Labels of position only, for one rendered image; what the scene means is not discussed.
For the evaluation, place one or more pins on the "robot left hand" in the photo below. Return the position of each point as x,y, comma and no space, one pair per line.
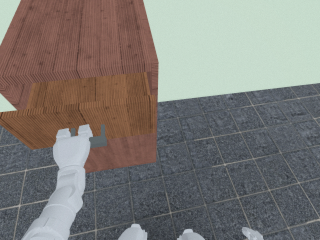
69,151

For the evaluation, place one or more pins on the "drawer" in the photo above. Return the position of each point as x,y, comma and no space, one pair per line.
122,102

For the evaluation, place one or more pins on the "handle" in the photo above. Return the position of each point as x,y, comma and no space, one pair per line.
95,141

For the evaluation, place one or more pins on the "left robot thigh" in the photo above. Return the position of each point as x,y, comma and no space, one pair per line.
133,233

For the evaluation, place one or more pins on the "robot right hand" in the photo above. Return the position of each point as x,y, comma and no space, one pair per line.
251,234

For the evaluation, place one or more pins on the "robot left forearm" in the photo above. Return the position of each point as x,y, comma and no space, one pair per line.
56,219

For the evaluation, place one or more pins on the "robot right shin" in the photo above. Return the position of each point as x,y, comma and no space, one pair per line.
188,231

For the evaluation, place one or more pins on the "cabinet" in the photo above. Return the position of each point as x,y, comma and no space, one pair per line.
54,40

